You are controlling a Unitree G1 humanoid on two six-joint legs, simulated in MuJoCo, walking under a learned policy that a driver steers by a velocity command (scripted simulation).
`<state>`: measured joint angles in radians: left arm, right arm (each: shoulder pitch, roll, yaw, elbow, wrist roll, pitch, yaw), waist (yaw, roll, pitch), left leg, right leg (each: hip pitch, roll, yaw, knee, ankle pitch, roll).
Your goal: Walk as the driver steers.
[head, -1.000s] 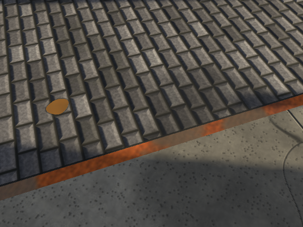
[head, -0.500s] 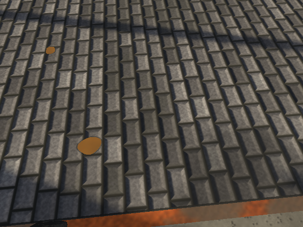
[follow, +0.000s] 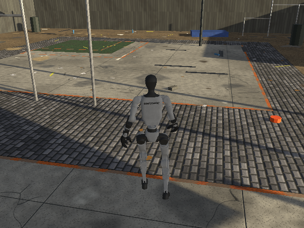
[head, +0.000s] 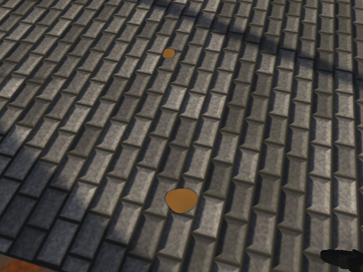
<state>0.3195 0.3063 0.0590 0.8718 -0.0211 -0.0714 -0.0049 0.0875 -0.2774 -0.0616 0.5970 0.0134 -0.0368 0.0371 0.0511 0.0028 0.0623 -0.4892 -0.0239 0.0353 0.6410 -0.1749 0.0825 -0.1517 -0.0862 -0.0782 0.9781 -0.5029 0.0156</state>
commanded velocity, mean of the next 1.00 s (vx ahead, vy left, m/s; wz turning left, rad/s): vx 0.49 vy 0.00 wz -0.28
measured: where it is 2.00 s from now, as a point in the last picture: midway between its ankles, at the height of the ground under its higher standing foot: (230, 208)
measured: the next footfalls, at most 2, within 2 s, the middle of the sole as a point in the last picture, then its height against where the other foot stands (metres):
right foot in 0.50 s outside the picture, level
left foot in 0.96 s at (204, 188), level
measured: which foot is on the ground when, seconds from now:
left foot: down 0.00-0.52, up 0.54-0.94, down 0.96-1.00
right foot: up 0.00-0.48, down 0.50-0.98, up 1.00-1.00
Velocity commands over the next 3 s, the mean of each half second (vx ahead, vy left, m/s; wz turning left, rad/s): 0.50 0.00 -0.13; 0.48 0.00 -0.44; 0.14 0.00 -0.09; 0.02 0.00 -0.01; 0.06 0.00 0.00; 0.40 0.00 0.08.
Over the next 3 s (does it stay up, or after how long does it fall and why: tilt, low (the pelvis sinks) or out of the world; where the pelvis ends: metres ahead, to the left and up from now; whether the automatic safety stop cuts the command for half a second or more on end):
stays up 0.87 -0.22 0.00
